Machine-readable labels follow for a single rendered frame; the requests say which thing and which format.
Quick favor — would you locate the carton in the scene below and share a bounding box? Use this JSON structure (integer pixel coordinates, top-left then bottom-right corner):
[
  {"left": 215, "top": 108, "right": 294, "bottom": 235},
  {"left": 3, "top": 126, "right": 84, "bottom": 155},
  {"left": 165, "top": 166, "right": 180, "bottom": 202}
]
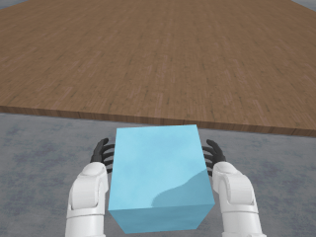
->
[{"left": 108, "top": 124, "right": 215, "bottom": 234}]

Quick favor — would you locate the robot right hand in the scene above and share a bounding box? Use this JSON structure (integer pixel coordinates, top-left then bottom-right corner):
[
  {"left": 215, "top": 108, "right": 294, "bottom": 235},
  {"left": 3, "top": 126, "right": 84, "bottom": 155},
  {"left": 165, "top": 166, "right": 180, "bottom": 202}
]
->
[{"left": 201, "top": 139, "right": 226, "bottom": 177}]

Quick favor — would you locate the right robot forearm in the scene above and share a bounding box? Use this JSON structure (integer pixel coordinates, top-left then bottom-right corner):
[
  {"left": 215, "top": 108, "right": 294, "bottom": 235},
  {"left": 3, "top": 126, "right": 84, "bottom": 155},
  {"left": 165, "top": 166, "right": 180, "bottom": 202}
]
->
[{"left": 212, "top": 161, "right": 267, "bottom": 237}]

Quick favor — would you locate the robot left hand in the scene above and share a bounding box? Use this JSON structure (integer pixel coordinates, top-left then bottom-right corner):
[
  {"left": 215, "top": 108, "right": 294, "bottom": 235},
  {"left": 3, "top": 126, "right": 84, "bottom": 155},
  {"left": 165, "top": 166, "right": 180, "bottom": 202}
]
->
[{"left": 90, "top": 138, "right": 116, "bottom": 174}]

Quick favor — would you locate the left robot forearm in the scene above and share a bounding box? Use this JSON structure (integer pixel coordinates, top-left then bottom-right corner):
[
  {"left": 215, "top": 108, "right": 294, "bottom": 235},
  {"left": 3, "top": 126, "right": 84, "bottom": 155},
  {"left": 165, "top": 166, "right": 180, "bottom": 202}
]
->
[{"left": 65, "top": 162, "right": 109, "bottom": 237}]

